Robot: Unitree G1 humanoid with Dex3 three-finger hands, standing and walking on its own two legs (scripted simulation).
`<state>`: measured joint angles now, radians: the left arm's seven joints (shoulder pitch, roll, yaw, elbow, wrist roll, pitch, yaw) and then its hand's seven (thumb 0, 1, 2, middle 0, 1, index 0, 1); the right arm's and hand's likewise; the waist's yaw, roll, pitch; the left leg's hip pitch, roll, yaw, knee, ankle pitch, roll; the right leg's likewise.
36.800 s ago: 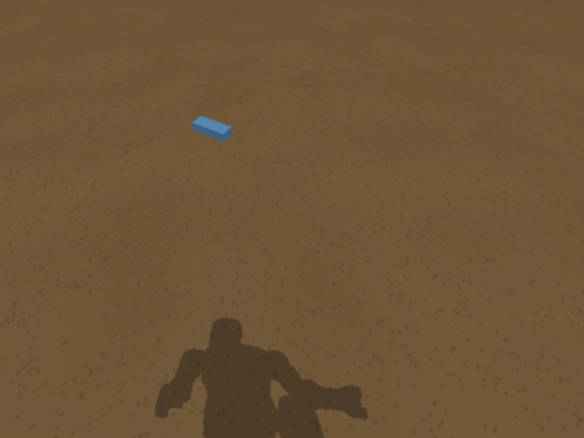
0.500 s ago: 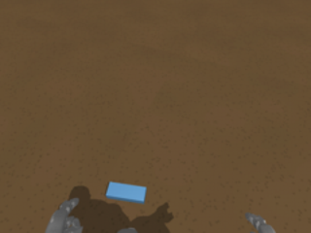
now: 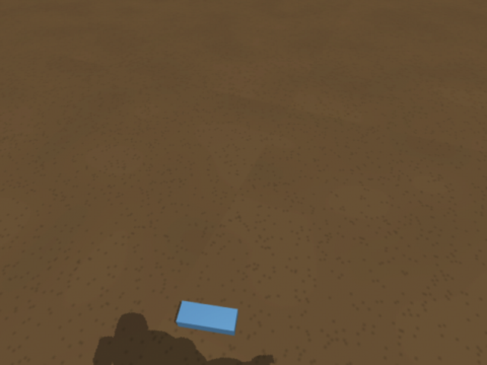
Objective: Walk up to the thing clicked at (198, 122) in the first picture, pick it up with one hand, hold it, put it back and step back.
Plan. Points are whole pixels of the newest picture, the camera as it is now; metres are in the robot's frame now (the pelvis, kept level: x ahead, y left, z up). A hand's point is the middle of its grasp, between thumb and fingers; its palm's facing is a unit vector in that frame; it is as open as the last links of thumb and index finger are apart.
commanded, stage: stand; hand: left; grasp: from above
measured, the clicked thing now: (207, 317) +0.44 +0.18 -0.75
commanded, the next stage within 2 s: step back in 1.82 s
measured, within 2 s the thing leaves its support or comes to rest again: neither
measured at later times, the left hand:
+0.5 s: hand out of the picture +0.05 +0.22 -0.16, palm faces +0.01 -0.94 -0.33, open 7.4 cm
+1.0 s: hand out of the picture +0.09 +0.22 -0.15, palm faces +0.01 -0.94 -0.33, open 7.4 cm
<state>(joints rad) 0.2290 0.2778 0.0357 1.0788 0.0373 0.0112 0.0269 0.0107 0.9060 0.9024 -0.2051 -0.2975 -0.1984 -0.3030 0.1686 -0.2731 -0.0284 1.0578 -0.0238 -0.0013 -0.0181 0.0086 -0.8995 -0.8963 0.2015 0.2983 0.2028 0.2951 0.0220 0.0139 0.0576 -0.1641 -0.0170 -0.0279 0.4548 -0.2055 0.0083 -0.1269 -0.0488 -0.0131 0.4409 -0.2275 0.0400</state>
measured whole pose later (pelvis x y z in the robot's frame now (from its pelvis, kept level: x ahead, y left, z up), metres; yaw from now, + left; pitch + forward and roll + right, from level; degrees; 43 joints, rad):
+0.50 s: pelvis +0.00 -0.02 +0.01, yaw +0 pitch -5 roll +0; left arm 0.16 0.30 0.03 1.14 0.03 0.00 0.02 0.01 0.91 0.90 -0.21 -0.30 -0.20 -0.30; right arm 0.16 -0.31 -0.02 1.13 -0.02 0.01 -0.01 0.01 -0.90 -0.90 0.20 0.30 0.20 0.29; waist 0.00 0.01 0.07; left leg -0.13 0.01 -0.04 0.38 -0.17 -0.02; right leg -0.09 -0.02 -0.03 0.37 -0.19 0.02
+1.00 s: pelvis +0.02 -0.02 +0.01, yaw +0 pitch -4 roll +0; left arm 0.11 0.30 0.03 1.15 0.02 0.00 0.01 0.01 0.91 0.90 -0.21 -0.30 -0.20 -0.30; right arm 0.12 -0.32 0.00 1.14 -0.01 -0.01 -0.01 0.01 -0.90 -0.90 0.20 0.30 0.20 0.29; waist 0.00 0.02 0.06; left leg -0.10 0.01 -0.03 0.34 -0.17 -0.02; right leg -0.07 -0.02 -0.02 0.33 -0.19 0.02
